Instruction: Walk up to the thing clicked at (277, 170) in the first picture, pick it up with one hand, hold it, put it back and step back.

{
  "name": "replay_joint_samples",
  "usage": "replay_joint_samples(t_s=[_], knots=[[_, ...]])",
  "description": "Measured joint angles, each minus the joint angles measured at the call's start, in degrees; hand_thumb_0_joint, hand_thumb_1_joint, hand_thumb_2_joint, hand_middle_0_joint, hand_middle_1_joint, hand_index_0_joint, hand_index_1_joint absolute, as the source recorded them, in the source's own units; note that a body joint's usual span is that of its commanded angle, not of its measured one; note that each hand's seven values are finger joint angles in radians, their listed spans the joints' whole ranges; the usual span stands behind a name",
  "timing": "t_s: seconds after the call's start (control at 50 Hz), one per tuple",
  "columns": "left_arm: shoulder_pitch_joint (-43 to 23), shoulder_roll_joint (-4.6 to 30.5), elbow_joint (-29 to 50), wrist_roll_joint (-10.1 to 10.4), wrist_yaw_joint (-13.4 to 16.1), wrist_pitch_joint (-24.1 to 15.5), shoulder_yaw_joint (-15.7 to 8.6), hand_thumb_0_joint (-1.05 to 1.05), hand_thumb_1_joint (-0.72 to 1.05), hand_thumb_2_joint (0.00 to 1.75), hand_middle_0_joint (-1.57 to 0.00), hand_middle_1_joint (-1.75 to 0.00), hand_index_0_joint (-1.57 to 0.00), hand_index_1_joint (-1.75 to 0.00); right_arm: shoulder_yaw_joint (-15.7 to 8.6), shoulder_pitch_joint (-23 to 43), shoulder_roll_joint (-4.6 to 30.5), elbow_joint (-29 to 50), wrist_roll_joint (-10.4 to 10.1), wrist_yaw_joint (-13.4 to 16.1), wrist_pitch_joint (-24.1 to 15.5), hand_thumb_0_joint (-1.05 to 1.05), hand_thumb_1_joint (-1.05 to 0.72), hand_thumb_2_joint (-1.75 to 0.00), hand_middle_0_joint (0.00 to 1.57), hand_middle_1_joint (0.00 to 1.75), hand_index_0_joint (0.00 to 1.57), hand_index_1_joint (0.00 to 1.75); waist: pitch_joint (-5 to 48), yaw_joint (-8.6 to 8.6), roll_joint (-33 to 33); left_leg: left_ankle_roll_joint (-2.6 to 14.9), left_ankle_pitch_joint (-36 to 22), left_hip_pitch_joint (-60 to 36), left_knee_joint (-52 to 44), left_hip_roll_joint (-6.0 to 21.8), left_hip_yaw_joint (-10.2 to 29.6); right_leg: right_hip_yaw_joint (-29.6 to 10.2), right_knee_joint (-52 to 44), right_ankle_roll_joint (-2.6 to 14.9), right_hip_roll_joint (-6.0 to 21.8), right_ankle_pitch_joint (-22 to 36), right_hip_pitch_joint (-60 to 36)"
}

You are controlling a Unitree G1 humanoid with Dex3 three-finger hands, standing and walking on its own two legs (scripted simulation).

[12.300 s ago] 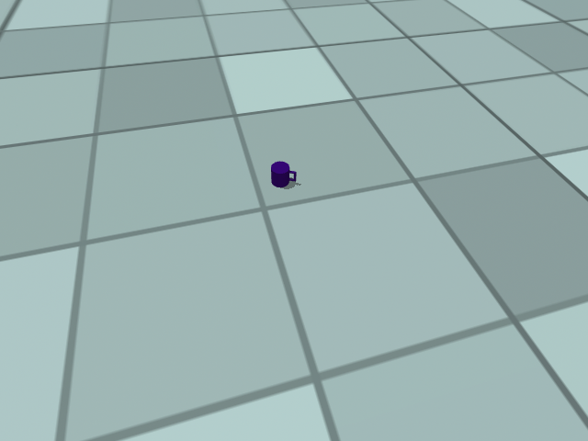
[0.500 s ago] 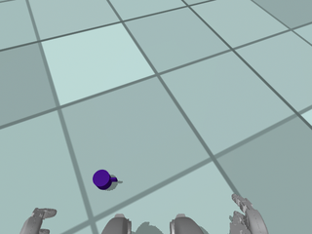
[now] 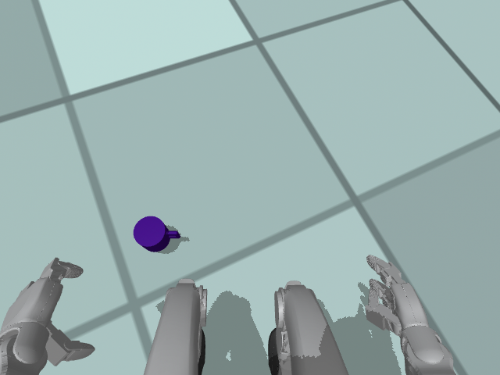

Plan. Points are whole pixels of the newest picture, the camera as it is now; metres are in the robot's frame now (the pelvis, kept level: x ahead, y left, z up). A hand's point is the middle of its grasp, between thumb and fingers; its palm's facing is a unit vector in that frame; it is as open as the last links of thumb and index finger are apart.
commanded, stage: rise first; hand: left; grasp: from above
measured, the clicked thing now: (158, 234) +0.43 +0.24 -0.52
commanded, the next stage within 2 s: approach in 1.74 s
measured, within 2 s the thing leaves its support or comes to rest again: neither
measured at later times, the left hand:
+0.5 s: hand (96, 276) +0.29 +0.31 -0.30, palm faces -0.49 -0.24 -0.84, open 14.0 cm
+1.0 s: hand (109, 260) +0.33 +0.32 -0.37, palm faces -0.48 -0.06 -0.88, open 14.1 cm
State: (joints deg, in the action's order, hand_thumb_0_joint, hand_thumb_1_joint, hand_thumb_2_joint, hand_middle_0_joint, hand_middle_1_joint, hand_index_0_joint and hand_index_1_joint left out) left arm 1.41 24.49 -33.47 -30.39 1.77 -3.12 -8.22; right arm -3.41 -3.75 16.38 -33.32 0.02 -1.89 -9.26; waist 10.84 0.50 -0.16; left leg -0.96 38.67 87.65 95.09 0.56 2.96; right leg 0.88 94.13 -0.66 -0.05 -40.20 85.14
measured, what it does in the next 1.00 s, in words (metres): lowers itself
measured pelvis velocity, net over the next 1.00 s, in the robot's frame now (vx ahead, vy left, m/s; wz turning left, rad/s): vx -0.06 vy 0.01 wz -0.09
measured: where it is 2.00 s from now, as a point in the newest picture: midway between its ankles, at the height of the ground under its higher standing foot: outside the picture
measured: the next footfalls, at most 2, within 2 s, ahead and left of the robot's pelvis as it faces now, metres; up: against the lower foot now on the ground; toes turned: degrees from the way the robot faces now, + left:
none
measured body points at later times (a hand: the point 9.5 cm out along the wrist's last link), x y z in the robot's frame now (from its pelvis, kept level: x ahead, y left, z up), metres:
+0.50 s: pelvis -0.07 +0.00 -0.16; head +0.14 +0.03 +0.23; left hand +0.31 +0.32 -0.25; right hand +0.04 -0.28 -0.30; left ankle +0.04 +0.13 -0.53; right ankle +0.03 -0.13 -0.53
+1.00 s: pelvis -0.06 +0.01 -0.21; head +0.16 +0.05 +0.18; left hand +0.35 +0.32 -0.32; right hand +0.04 -0.28 -0.33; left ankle +0.03 +0.13 -0.53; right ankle +0.03 -0.13 -0.53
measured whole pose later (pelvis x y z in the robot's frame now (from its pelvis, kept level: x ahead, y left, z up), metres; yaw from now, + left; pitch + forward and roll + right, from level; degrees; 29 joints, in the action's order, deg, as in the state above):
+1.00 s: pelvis -0.06 +0.01 -0.21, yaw -5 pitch +33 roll -7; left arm -38.6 40.0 -69.5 -69.6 19.7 -19.1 -8.6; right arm -1.6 -4.1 15.5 -43.4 5.8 -7.0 -1.5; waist 4.9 4.8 0.8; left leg -0.8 38.1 128.5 133.2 -0.2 7.2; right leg 3.5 129.8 -2.0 -1.5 -39.5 123.7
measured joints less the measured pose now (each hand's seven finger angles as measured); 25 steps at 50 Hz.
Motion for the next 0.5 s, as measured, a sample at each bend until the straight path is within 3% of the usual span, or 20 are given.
replay_joint_samples(t_s=[0.1, 0.24, 0.5], knots=[[-7.9, 3.1, -4.4, -6.3, 1.8, -4.2, -0.9, 0.0, -0.53, 0.97, -0.08, -1.08, -0.08, -1.07, -0.5, 1.9, 0.6, -2.0, 0.4, -1.0, 0.6, 0.0, -0.9, -0.9, 0.2, 0.3, 0.2, 0.3, -1.0, -0.49, -0.3, -0.26, 0.9, 10.8, 9.3, 0.1, 0.6, 0.3, 9.2, 0.05, -0.4, -0.9, 10.7], [-18.2, 6.3, -10.0, -13.2, 3.8, -7.7, -1.8, 0.0, -0.53, 0.98, -0.09, -1.08, -0.1, -1.07, -0.7, 1.8, 0.5, -5.4, 1.2, -1.9, 2.0, 0.0, -0.92, -0.9, 0.2, 0.3, 0.2, 0.3, -3.2, -0.97, -0.5, -0.42, 0.2, 22.5, 19.6, 0.3, 1.6, 0.9, 19.1, -0.02, -1.0, -0.1, 22.2], [-28.9, 11.9, -21.6, -23.9, 6.6, -13.3, -1.4, 0.0, -0.51, 1.01, -0.07, -1.05, -0.08, -1.05, 0.6, -3.2, -0.5, -9.0, 1.8, -2.2, 4.9, 0.0, -0.89, -0.9, 0.2, 0.3, 0.2, 0.3, -4.7, 1.79, -0.3, -0.13, -2.1, 32.9, 29.5, -0.1, 3.0, 1.9, 28.0, -0.44, -1.4, 2.5, 31.9]])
